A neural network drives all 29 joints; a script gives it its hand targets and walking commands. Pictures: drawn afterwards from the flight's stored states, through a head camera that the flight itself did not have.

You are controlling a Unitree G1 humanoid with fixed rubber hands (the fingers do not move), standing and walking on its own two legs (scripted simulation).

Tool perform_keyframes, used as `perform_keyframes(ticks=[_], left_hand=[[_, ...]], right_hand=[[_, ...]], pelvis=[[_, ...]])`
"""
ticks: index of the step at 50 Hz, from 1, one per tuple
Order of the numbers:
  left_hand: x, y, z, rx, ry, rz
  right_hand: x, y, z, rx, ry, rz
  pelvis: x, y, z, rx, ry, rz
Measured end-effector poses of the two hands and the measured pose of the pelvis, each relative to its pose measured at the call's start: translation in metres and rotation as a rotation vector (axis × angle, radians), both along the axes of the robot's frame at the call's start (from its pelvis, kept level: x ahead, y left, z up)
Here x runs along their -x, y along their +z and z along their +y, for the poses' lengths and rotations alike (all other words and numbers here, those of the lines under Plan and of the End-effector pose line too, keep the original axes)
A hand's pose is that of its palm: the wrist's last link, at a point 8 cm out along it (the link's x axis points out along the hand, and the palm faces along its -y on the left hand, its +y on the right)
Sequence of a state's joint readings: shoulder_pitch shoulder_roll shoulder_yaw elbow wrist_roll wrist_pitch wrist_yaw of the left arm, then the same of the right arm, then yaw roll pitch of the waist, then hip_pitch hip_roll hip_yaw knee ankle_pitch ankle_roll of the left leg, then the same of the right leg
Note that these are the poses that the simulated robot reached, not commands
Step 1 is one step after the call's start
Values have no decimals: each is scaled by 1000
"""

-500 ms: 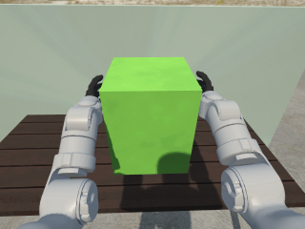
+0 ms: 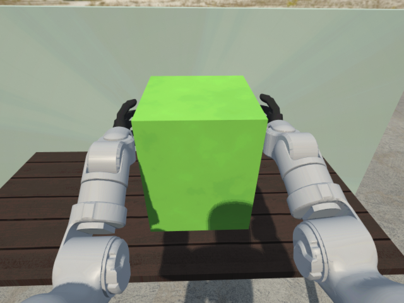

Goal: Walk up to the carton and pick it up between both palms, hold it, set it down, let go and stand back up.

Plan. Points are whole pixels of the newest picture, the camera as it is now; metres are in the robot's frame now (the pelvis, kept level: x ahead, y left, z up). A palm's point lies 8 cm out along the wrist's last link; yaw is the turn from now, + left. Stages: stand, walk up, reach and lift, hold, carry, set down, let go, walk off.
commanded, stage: set down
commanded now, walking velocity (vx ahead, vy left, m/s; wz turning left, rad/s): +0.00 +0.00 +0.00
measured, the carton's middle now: (198, 150) +0.39 +0.02 +0.20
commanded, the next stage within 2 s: none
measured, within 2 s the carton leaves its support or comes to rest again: neither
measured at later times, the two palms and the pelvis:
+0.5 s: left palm (131, 135) +0.40 +0.15 +0.23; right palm (272, 137) +0.40 -0.14 +0.23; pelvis +0.00 +0.00 +0.00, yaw +0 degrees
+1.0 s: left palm (131, 151) +0.40 +0.16 +0.19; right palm (263, 142) +0.42 -0.13 +0.20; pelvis +0.02 +0.00 +0.00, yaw +0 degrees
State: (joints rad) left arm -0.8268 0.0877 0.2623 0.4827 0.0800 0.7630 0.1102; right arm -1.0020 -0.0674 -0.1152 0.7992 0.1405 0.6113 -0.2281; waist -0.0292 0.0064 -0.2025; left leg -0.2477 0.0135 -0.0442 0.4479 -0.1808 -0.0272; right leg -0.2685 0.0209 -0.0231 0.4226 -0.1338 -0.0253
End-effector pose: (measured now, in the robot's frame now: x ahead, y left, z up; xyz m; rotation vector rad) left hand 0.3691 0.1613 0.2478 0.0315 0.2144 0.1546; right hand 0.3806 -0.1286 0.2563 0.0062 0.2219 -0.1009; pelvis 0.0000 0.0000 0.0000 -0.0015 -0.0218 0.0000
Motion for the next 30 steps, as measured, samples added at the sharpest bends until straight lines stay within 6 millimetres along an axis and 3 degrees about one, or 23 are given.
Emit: perform_keyframes(ticks=[11,21,30], left_hand=[[-9,8,-5,31,-18,-57],[-21,-12,-9,31,-11,-33],[-34,-14,-6,28,0,-43]], right_hand=[[-2,6,-6,-41,-25,-59],[-15,-21,-10,-64,-21,-47],[-29,-34,-7,-26,-7,-60]], pelvis=[[0,0,0,0,0,0],[-1,1,-2,-3,1,-23],[-9,2,-2,-2,1,-6]])
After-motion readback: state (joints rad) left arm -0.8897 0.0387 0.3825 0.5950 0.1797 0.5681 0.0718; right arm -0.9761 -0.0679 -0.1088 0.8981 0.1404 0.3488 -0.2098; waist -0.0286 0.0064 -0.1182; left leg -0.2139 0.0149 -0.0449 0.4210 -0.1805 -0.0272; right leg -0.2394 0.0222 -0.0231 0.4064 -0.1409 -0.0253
